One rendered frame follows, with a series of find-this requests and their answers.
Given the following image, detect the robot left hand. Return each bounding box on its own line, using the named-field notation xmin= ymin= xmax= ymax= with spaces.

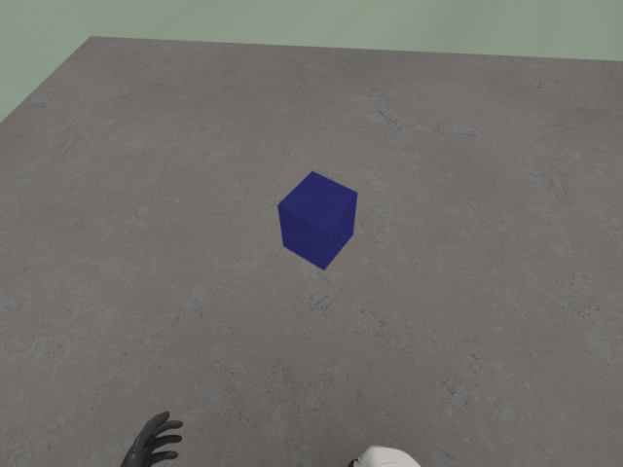
xmin=120 ymin=412 xmax=183 ymax=467

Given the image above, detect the carton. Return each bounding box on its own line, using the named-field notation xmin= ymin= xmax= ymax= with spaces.
xmin=277 ymin=171 xmax=357 ymax=270

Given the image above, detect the robot right thigh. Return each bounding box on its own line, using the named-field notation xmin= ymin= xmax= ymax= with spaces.
xmin=353 ymin=448 xmax=421 ymax=467

